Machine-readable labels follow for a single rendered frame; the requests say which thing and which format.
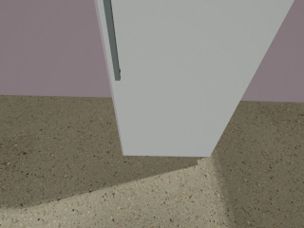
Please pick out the fridge door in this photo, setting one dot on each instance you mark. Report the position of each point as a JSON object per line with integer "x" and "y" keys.
{"x": 185, "y": 65}

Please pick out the handle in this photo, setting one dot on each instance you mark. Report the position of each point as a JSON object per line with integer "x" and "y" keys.
{"x": 112, "y": 38}

